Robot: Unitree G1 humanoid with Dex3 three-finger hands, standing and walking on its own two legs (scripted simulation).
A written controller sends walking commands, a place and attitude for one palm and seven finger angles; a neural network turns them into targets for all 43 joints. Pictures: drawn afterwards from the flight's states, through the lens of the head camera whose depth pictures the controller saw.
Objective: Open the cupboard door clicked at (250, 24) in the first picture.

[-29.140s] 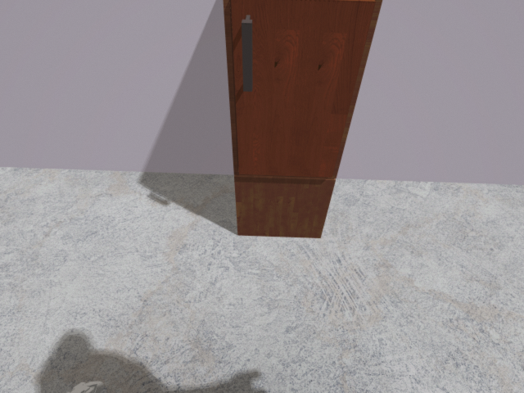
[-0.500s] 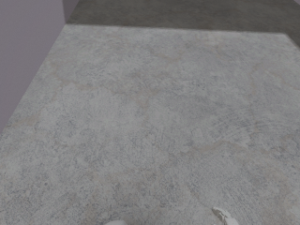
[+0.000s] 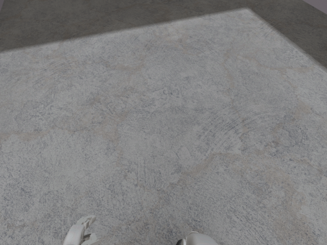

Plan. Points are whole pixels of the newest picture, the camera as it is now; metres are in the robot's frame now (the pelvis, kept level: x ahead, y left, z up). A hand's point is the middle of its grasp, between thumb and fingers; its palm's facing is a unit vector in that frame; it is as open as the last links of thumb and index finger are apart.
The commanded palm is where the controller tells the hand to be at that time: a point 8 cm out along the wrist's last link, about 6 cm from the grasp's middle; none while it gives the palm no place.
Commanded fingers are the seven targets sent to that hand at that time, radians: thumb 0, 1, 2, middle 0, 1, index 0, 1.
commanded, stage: turn to face it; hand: left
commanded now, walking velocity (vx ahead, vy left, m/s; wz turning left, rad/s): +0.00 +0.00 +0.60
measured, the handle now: out of the picture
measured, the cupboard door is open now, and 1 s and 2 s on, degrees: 45 45 45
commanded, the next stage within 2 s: none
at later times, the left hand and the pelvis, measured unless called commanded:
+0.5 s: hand out of the picture +0.11 +0.25 -0.17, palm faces +0.29 -0.93 -0.23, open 7.3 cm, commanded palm none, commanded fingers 0.00 0.90 0.90 -0.20 -0.30 -0.20 -0.30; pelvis +0.09 +0.03 +0.01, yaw +16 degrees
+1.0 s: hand out of the picture +0.08 +0.16 -0.14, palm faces +0.55 -0.79 -0.26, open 7.3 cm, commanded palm none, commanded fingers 0.00 0.90 0.90 -0.20 -0.30 -0.20 -0.30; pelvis +0.13 -0.04 +0.02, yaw +34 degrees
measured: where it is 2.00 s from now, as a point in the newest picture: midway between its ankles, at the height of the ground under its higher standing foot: outside the picture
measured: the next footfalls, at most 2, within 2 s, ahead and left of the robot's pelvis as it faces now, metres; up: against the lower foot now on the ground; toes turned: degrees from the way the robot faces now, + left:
left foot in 0.36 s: +0.11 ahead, +0.15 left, +0.00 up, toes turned +21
right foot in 0.74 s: +0.20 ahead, -0.12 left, +0.00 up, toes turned +20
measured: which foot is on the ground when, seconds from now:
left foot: up 0.00-0.34, down 0.36-0.74, up 0.76-1.00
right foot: down 0.00-0.36, up 0.38-0.72, down 0.74-1.00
